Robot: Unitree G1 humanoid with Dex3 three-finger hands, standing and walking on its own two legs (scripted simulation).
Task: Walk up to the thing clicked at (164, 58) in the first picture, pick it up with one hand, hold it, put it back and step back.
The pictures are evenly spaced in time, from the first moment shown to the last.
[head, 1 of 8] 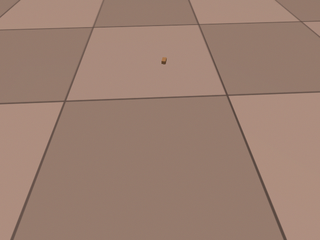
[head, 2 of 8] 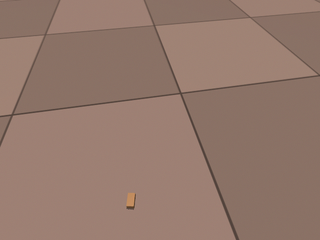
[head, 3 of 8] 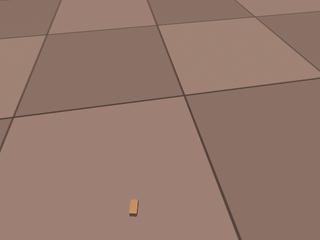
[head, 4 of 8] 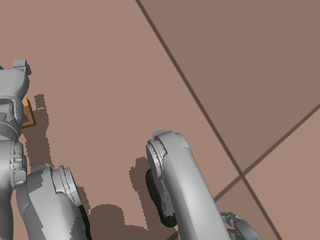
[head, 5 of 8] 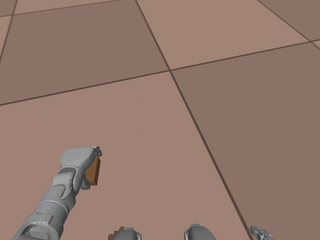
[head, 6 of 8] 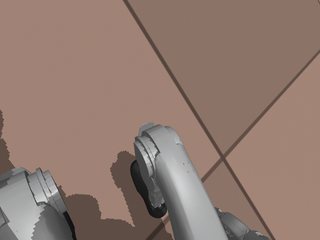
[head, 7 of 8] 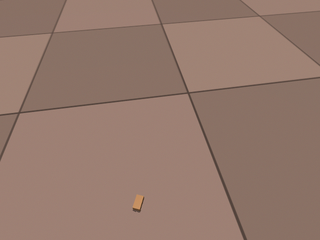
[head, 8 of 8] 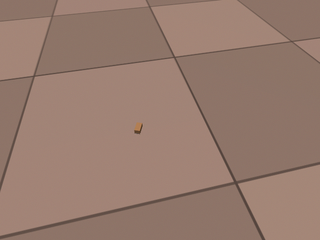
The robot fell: no
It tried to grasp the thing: yes
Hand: left
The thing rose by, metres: 0.69
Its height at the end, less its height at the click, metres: +0.00
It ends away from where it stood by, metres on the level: 0.01
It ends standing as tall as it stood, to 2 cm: yes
